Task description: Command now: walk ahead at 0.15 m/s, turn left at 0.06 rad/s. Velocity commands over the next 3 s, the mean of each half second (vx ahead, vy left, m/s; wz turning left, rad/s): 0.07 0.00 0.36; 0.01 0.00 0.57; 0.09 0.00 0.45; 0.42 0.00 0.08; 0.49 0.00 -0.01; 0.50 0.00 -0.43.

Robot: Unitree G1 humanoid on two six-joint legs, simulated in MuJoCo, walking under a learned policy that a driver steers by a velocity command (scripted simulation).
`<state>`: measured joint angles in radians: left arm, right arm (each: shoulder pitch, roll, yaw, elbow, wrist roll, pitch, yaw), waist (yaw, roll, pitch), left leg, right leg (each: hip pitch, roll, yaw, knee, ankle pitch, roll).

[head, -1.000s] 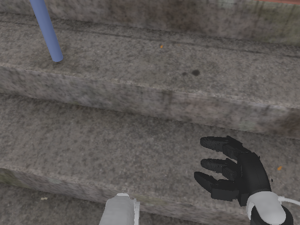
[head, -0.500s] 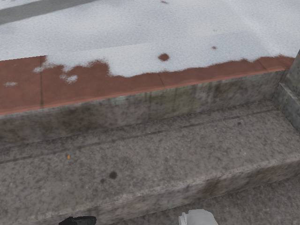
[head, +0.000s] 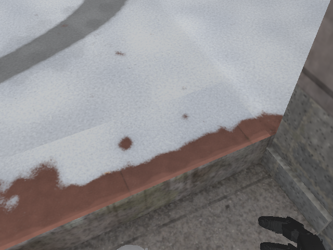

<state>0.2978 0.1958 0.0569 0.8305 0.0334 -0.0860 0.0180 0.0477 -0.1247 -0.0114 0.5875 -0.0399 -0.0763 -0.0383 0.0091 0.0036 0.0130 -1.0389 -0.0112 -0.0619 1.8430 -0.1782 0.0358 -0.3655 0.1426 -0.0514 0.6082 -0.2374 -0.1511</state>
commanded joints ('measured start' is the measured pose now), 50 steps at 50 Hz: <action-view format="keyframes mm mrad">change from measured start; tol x32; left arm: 1 189 35 1 63 -10 -29 -5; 50 -149 55 -23 -300 -15 62 72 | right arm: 1 138 65 13 45 19 35 -14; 50 149 -175 -91 12 7 135 44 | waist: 1 15 -51 -50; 50 -33 -137 -14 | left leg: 1 -224 -50 -24 200 -48 36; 12 -271 7 167 -61 -322 61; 16 379 -111 332 -547 -442 109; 19 870 5 -208 -1064 -248 333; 21 615 234 -785 -1406 -31 442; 24 299 103 -464 -1290 -395 263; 42 770 54 -358 -1223 613 136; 45 335 -148 -33 -748 -467 -47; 50 257 -50 -23 -458 -221 -91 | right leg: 1 239 -280 191 -161 708 87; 5 152 -251 100 -270 352 160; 11 635 -364 62 -337 1105 92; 17 417 -397 -52 -3 1927 109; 18 333 -376 -75 179 1721 130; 20 -299 2 56 1098 -62 202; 26 -485 -106 118 1286 80 121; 41 -91 -98 21 166 -180 147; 45 436 -572 616 -234 580 -51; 50 138 -386 266 -282 -82 -26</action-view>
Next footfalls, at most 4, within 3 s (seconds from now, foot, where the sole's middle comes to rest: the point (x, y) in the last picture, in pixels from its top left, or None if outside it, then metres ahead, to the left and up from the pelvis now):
0.36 left None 0.29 0.09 -0.59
0.88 right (193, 241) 0.45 -0.05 -0.59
1.36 left None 0.35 0.14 -0.59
1.86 right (121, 144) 0.73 0.20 -0.42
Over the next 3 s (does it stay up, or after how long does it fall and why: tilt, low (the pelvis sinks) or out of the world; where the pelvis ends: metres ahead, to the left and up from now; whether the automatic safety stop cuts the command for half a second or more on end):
stays up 1.07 0.57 0.33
